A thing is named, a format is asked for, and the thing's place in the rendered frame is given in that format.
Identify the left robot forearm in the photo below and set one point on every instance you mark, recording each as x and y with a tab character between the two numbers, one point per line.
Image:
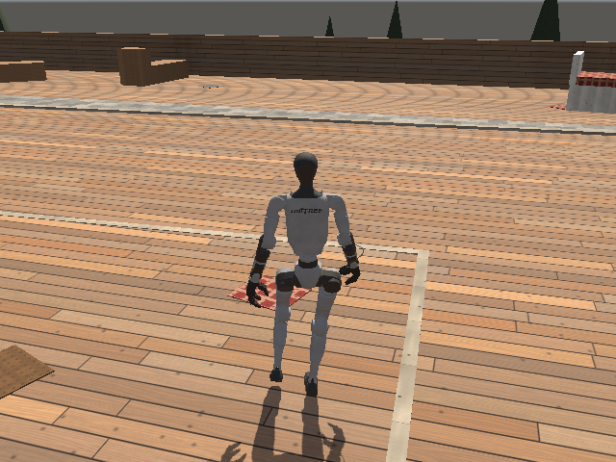
260	260

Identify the robot right upper arm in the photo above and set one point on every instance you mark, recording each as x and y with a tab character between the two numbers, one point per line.
336	202

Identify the right robot forearm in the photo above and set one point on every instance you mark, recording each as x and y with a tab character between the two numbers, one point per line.
351	254

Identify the robot left shin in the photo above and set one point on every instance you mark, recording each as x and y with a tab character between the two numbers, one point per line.
279	339

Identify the robot left hand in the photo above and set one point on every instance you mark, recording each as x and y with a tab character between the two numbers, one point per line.
250	292

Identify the robot right shin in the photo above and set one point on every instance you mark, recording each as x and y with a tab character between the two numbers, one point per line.
317	348

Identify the robot right hand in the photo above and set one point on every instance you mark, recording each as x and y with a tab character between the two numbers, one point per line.
347	270

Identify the robot shin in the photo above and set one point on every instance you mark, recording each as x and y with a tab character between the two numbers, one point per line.
317	348
279	339

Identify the robot left upper arm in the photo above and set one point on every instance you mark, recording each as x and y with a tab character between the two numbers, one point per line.
276	204

